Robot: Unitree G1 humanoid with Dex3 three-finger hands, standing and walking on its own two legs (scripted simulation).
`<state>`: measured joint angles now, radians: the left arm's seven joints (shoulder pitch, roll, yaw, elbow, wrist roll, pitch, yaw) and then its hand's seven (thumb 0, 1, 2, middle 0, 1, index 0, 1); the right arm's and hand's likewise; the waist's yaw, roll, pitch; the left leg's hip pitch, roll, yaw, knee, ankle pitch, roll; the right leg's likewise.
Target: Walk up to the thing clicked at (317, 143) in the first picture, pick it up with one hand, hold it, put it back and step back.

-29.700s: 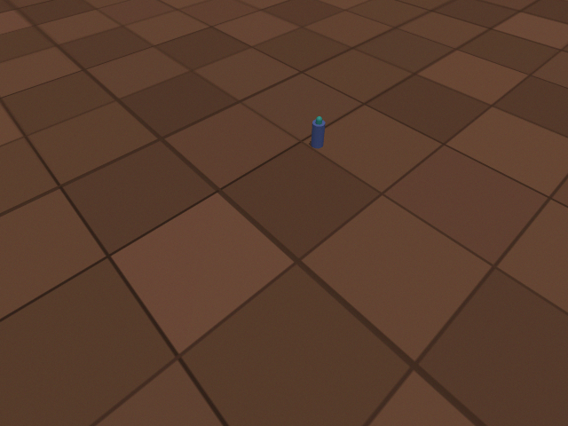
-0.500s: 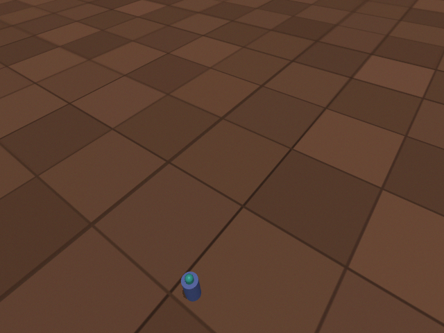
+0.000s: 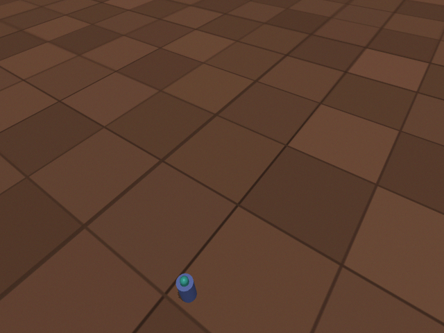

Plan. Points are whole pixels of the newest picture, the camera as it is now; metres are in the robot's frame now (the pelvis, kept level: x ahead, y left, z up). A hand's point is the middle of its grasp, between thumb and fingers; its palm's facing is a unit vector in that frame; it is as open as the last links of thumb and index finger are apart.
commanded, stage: stand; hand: left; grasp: from the side
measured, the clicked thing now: (186, 287) +0.42 +0.19 -0.69
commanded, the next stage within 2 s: step back in 0.88 s
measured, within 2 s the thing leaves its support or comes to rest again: neither
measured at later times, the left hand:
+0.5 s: hand out of the picture +0.08 +0.24 -0.16, palm faces -0.03 -0.94 -0.34, open 7.4 cm
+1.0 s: hand out of the picture +0.10 +0.25 -0.16, palm faces +0.00 -0.93 -0.36, open 7.4 cm
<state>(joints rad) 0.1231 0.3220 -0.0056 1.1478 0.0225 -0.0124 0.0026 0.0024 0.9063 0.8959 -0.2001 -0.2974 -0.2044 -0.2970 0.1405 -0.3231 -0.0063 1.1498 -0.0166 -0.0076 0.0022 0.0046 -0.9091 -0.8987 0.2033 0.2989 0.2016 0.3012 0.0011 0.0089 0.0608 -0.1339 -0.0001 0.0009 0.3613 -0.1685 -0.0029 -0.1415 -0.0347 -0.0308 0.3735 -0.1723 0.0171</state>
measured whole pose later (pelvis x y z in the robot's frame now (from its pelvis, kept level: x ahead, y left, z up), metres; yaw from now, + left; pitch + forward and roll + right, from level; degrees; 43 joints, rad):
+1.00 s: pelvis +0.00 -0.01 +0.00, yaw +0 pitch -2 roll -1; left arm 0.08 0.35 0.04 1.08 0.00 0.00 0.00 0.00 0.91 0.90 -0.20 -0.30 -0.21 -0.30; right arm 0.06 -0.36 -0.02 1.09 0.00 0.01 0.01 0.00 -0.91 -0.90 0.20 0.30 0.20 0.30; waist -0.01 0.02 0.12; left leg -0.20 0.03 -0.01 0.47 -0.22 0.00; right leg -0.18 -0.01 -0.03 0.41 -0.19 -0.01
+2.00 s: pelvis -0.19 +0.06 -0.03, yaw -2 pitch -3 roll +2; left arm 0.08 0.39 0.07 0.75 0.03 0.07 0.00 0.00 0.90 0.90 -0.20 -0.30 -0.21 -0.30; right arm 0.14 -0.37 -0.05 0.90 -0.02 0.02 -0.02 0.00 -0.91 -0.90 0.20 0.30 0.20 0.30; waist 0.01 -0.08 0.22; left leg -0.20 -0.07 -0.01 0.61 -0.36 0.02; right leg -0.40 -0.04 0.05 0.68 -0.23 0.00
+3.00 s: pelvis -0.51 +0.01 -0.02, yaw -2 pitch -2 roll -1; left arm 0.16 0.39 0.08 0.79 0.02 0.09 -0.01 0.00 0.91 0.90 -0.20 -0.30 -0.21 -0.30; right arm 0.17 -0.36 -0.03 0.84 -0.04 0.01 -0.02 0.01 -0.90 -0.90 0.21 0.30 0.21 0.30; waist 0.01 -0.04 0.15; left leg -0.33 0.04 -0.03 0.60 -0.24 0.00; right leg -0.43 0.09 0.15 1.18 -0.50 0.02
